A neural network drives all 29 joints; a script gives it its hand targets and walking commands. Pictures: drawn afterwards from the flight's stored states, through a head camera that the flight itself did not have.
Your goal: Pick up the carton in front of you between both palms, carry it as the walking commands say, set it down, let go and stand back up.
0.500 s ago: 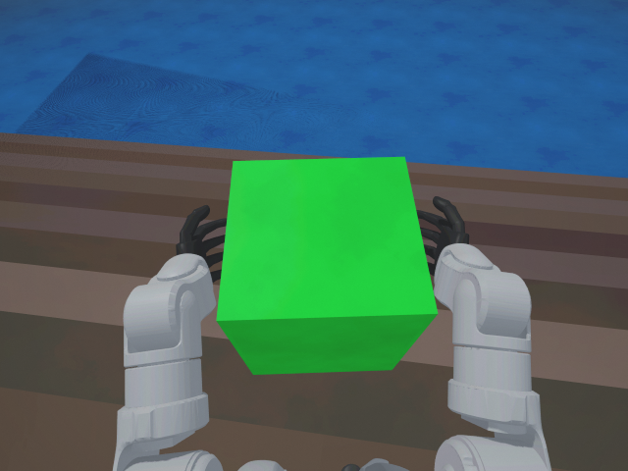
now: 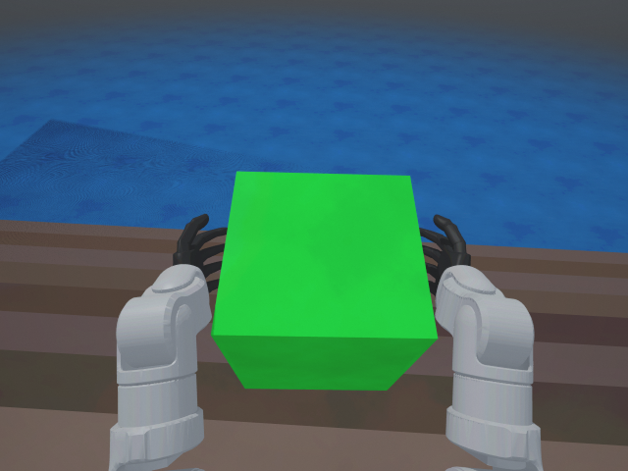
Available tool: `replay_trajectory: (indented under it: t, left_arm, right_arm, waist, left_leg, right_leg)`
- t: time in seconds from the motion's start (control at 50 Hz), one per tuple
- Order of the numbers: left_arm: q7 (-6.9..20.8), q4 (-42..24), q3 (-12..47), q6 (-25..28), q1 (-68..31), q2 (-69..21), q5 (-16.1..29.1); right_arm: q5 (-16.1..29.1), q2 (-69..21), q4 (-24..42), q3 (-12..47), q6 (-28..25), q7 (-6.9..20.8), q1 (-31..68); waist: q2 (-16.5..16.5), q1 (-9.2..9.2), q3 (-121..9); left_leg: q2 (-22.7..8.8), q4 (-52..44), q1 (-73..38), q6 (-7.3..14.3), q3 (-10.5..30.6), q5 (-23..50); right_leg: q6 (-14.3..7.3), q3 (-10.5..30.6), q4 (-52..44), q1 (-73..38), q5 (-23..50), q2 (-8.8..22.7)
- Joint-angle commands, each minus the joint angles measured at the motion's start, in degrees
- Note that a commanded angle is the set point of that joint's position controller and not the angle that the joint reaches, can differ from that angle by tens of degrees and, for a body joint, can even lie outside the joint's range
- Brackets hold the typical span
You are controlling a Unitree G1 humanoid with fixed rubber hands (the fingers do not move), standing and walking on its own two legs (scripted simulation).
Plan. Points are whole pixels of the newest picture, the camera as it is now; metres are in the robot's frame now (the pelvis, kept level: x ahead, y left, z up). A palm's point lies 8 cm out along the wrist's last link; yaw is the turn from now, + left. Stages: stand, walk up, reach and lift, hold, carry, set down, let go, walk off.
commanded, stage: carry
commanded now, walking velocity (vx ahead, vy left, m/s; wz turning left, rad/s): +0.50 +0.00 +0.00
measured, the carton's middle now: (319, 292) +0.34 +0.01 +0.07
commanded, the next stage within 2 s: none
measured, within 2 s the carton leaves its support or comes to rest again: neither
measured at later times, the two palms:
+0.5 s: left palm (211, 228) +0.61 +0.23 -0.06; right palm (356, 224) +0.61 -0.07 -0.05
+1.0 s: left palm (220, 191) +0.97 +0.30 -0.25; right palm (317, 198) +0.96 +0.00 -0.26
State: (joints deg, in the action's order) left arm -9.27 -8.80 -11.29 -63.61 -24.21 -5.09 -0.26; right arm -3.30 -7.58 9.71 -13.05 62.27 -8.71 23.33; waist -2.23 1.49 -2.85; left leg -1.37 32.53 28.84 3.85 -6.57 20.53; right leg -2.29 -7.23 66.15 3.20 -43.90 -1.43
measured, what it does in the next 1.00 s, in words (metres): goes down: right foot 0.15 m lower, then left foot 0.15 m lower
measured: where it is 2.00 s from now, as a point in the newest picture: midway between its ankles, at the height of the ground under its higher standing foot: (289, 300)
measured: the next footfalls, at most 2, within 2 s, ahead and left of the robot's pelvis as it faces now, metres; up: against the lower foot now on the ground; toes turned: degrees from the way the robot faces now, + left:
right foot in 0.54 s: +0.43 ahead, +0.07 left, -0.15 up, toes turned +5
left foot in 0.94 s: +0.76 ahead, +0.23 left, -0.30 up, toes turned +3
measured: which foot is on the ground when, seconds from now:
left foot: down 0.00-0.54, up 0.56-0.92, down 0.94-1.00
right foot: down 0.00-0.02, up 0.04-0.52, down 0.54-0.96, up 0.98-1.00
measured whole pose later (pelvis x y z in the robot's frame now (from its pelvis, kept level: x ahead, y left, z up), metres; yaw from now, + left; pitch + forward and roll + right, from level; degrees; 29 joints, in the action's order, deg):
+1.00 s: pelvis +0.65 +0.15 -0.34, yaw +2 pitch +2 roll +1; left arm -9.4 4.6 -12.1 -49.4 -21.5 -4.8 0.7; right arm -2.6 -7.4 -2.8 -11.9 50.3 -9.7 20.2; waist -1.4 -2.0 -4.0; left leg 3.2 33.6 24.8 5.2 -3.6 -10.6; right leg -3.6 -0.8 99.6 22.9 -41.0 -6.8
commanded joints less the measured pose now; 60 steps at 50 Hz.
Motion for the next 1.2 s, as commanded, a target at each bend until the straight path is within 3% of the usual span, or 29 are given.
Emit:
replay_trajectory:
  t: [0.0, 0.02, 0.08, 0.12, 0.18, 0.24, 0.3, 0.36, 0.44, 0.48, 0.5, 0.52, 0.54, 0.56, 0.58, 0.62, 0.68, 0.72, 0.86, 0.88, 0.9, 0.92, 0.94, 0.96, 0.98, 1.02, 1.08, 1.14, 1.18]
  left_arm:
    - [0.1, -1.9, 32.3, 0.8, -33.7, -38.5, 10.0]
    - [-0.9, 0.9, 29.1, 0.3, -31.1, -36.7, 8.1]
    - [-3.1, 2.9, 23.1, 1.0, -27.2, -35.0, 3.2]
    - [-2.2, -0.7, 24.5, 3.0, -35.8, -39.9, 4.6]
    - [-0.2, -1.0, 29.6, 6.5, -35.5, -46.2, 7.1]
    - [1.1, -1.3, 34.0, 9.2, -30.7, -48.5, 7.4]
    - [2.0, -1.5, 36.5, 11.3, -26.2, -48.0, 7.4]
    - [2.3, -0.3, 37.1, 13.0, -23.4, -47.8, 5.7]
    - [1.7, -0.3, 35.5, 14.8, -20.1, -44.4, 3.9]
    - [0.8, -1.5, 34.3, 14.4, -19.9, -41.1, 3.2]
    - [0.3, -1.4, 32.8, 14.0, -16.5, -39.4, 2.8]
    - [0.1, -0.3, 31.9, 13.0, -14.1, -38.3, 2.6]
    - [-0.5, 1.5, 31.6, 11.8, -13.9, -34.6, 2.6]
    - [-1.2, -0.2, 34.2, 11.3, -18.5, -33.3, 5.2]
    - [-1.5, -0.7, 37.0, 10.8, -23.2, -35.2, 9.1]
    - [-1.1, -2.3, 40.2, 9.7, -27.7, -38.7, 16.4]
    - [1.3, 1.2, 41.5, 9.7, -36.5, -46.0, 19.8]
    - [2.6, 2.7, 40.7, 10.0, -38.0, -49.7, 19.8]
    - [2.6, 10.7, 34.9, 13.3, -26.2, -49.3, 13.6]
    - [2.4, 11.4, 34.0, 13.5, -24.0, -48.4, 12.5]
    - [2.1, 12.1, 33.5, 13.6, -22.4, -47.3, 11.7]
    - [2.1, 11.9, 33.5, 13.6, -21.2, -46.8, 10.7]
    - [1.7, 11.3, 32.9, 13.7, -22.2, -45.9, 9.3]
    - [1.2, 12.5, 30.7, 13.3, -18.9, -44.3, 7.0]
    - [0.5, 13.0, 27.8, 13.4, -16.6, -40.9, 4.8]
    - [-0.1, 12.8, 23.9, 14.7, -15.4, -40.7, 2.2]
    - [0.4, 9.7, 25.0, 17.4, -21.9, -44.1, 2.7]
    - [1.2, 7.4, 29.4, 19.7, -25.7, -45.8, 4.2]
    - [1.0, 6.4, 31.0, 20.8, -24.5, -46.3, 5.0]
  right_arm:
    - [8.0, -30.1, 0.5, 28.5, 0.6, -0.4, 24.4]
    - [9.6, -28.1, -0.2, 30.1, 0.5, -0.7, 26.3]
    - [20.0, -36.3, 4.6, 36.9, -0.9, 0.1, 38.9]
    - [24.4, -44.8, 5.6, 41.0, -2.7, 2.1, 48.2]
    - [24.5, -48.5, 2.9, 40.8, -5.2, 3.6, 43.2]
    - [20.3, -48.9, -0.8, 39.7, -7.9, 3.5, 34.0]
    - [16.6, -48.2, -2.6, 39.7, -10.1, 3.5, 26.2]
    - [13.9, -46.0, -2.5, 40.0, -12.1, 3.6, 22.1]
    - [15.2, -44.8, -1.3, 41.8, -13.9, 3.2, 23.7]
    - [15.3, -42.6, -0.6, 41.5, -14.3, 2.7, 23.8]
    - [15.1, -39.8, -0.1, 40.0, -13.9, 2.2, 23.8]
    - [14.1, -37.8, 0.5, 39.1, -13.1, 1.5, 26.7]
    - [12.1, -35.2, -2.6, 35.6, -11.8, 0.3, 23.8]
    - [9.2, -31.5, -4.6, 30.3, -11.0, -1.1, 17.6]
    - [7.2, -28.1, -5.3, 26.4, -10.5, -2.3, 15.4]
    - [4.9, -26.3, -7.1, 22.7, -9.6, -3.5, 12.8]
    - [5.4, -30.8, -4.4, 23.8, -10.2, -1.7, 24.2]
    - [6.0, -34.8, -4.4, 24.9, -11.1, -0.7, 27.9]
    - [9.6, -40.4, -4.2, 33.3, -13.1, 0.1, 31.0]
    - [9.3, -40.2, -4.4, 33.5, -13.1, -0.1, 29.8]
    - [9.3, -39.6, -4.2, 33.3, -13.0, -0.3, 28.3]
    - [8.2, -38.5, -5.8, 33.1, -13.0, -0.7, 24.7]
    - [7.7, -37.4, -6.9, 33.1, -12.7, -0.7, 22.7]
    - [8.2, -36.5, -9.2, 33.5, -12.5, -1.1, 22.1]
    - [10.0, -38.5, -9.4, 35.3, -12.6, -1.3, 21.5]
    - [14.1, -43.1, -6.8, 39.5, -13.6, -0.8, 27.2]
    - [20.4, -50.1, -4.8, 44.5, -15.8, 2.1, 34.6]
    - [20.2, -51.1, -7.0, 43.6, -17.5, 3.3, 34.2]
    - [18.9, -49.7, -8.1, 42.0, -18.2, 3.1, 29.1]
  waist:
    - [-12.4, -18.34, -11.3]
    - [-16.1, -7.97, -11.7]
    - [0.4, -2.52, -21.4]
    - [-0.5, -2.66, -19.1]
    - [3.5, -3.54, -19.6]
    - [-4.1, -5.41, -24.7]
    - [-2.3, -6.90, -25.4]
    - [-3.4, -10.87, -20.9]
    - [1.3, -7.66, -16.2]
    - [-3.1, 5.10, -23.4]
    - [6.5, 16.52, -22.8]
    - [12.5, 20.16, -14.1]
    - [8.1, 12.15, -9.0]
    - [5.8, 5.25, -12.8]
    - [-0.1, 2.33, -14.4]
    - [-3.7, 0.71, -17.6]
    - [1.7, 1.81, -14.8]
    - [-5.1, 3.25, -13.0]
    - [9.8, 9.06, -12.0]
    - [13.0, 6.73, -15.0]
    - [13.5, -1.59, -21.5]
    - [3.5, -9.40, -23.7]
    - [-4.5, -13.65, -18.8]
    - [-9.9, -7.94, -23.6]
    - [-1.0, -8.95, -22.2]
    - [1.3, -7.95, -25.3]
    - [4.3, -4.89, -16.0]
    - [-6.6, -4.03, -19.5]
    - [-0.3, -7.75, -19.5]
  left_leg:
    - [-3.0, -1.2, -36.2, 4.7, 5.7, 3.2]
    - [-9.1, 7.9, -40.0, 4.5, 17.0, 30.3]
    - [-17.2, -4.0, -29.0, 11.0, 38.5, -23.3]
    - [-17.7, -3.1, -23.1, 10.4, 45.6, -23.4]
    - [-11.9, 3.6, -24.2, 7.1, 31.3, -12.9]
    - [-10.9, 4.8, -33.9, 7.5, 27.8, 3.2]
    - [-7.3, 12.2, -42.6, 3.3, 21.0, 17.9]
    - [0.4, 17.1, -46.6, 0.4, 17.5, 9.7]
    - [5.4, 21.2, -16.9, 2.1, 7.9, -7.9]
    - [0.6, 40.7, -2.8, -0.8, 3.4, 8.2]
    - [2.1, 61.0, 8.3, -5.3, -1.2, -6.2]
    - [11.2, 79.1, 14.5, -6.0, -3.9, -48.2]
    - [12.3, 79.8, 20.5, -3.1, -0.2, -61.6]
    - [10.0, 70.8, 24.3, -1.3, 11.4, -58.3]
    - [4.8, 64.4, 25.1, 0.1, 14.7, -57.2]
    - [2.1, 44.8, 21.9, -1.0, 15.2, -43.9]
    - [-0.3, 41.2, 13.2, -2.1, 12.0, -38.0]
    - [-2.4, 29.6, 19.4, -0.7, 13.5, -17.3]
    - [5.3, -3.1, -1.4, -1.9, -1.3, -2.3]
    - [4.3, -1.2, -6.4, 0.0, 0.0, 3.2]
    - [6.0, 3.1, -17.2, 1.1, -3.4, 2.4]
    - [6.5, -2.8, -29.1, 1.9, -4.1, 0.2]
    - [-1.1, -6.7, -34.8, 5.7, 3.6, 6.8]
    - [-13.6, 8.3, -53.9, 13.4, 23.9, 24.3]
    - [-14.1, 6.0, -52.3, 14.4, 31.0, 11.2]
    - [-18.7, 3.5, -42.5, 19.1, 44.9, -22.1]
    - [-14.1, 1.0, -17.5, 15.2, 35.9, -23.6]
    - [-12.3, 5.6, -14.1, 13.0, 26.6, -11.0]
    - [-4.6, 16.7, -25.3, 9.2, 22.0, -25.6]
  right_leg:
    - [1.7, -1.2, 47.9, 29.4, 13.1, -6.0]
    - [0.4, 9.4, 47.7, 39.4, 1.2, -8.4]
    - [0.2, 13.6, 31.2, 36.9, 10.2, -0.2]
    - [0.6, 13.3, 26.2, 36.6, 6.7, 0.8]
    - [0.9, 13.4, 10.5, 39.4, 22.7, 2.1]
    - [1.0, 9.7, 4.3, 41.8, 22.2, 1.7]
    - [-1.0, 6.4, 3.7, 49.7, 30.9, 2.2]
    - [-0.6, 1.6, -11.6, 54.4, 44.5, -2.0]
    - [0.6, -7.0, -38.1, 16.7, 69.7, -7.9]
    - [-2.8, -5.7, -26.7, -9.2, 70.5, -6.8]
    - [-8.2, 1.3, -31.2, -20.0, 67.9, 0.5]
    - [-11.6, 8.5, -39.1, -15.5, 67.3, 4.0]
    - [-10.6, 17.0, -31.8, -13.7, 91.1, 7.9]
    - [-16.4, 31.8, -29.4, -17.0, 96.4, 16.6]
    - [-20.4, 36.3, -28.5, -12.6, 76.9, 19.8]
    - [-18.2, 37.3, -30.4, -4.7, 59.5, 16.8]
    - [-18.0, 43.9, -30.7, 8.0, 72.1, 18.4]
    - [-13.0, 36.2, -21.2, 5.7, 55.2, 9.8]
    - [-8.2, 17.0, -10.7, 8.6, 51.2, -1.5]
    - [-7.8, 16.2, -4.1, 7.9, 55.2, 0.4]
    - [-6.8, 13.1, 7.0, 9.7, 68.7, 2.8]
    - [-2.5, 8.1, 22.0, 16.1, 73.2, 2.0]
    - [0.0, 4.3, 44.0, 27.7, 31.3, -4.9]
    - [3.0, 9.8, 50.0, 49.1, -0.3, -7.1]
    - [1.5, 12.3, 38.3, 54.6, 3.9, -4.6]
    - [0.0, 16.7, 31.8, 54.2, 4.3, 0.2]
    - [1.5, 13.6, 5.4, 42.1, 20.3, 2.8]
    - [0.8, 8.5, 7.4, 34.6, 36.0, 2.8]
    - [-0.5, 8.4, -9.3, 45.1, 52.9, 2.5]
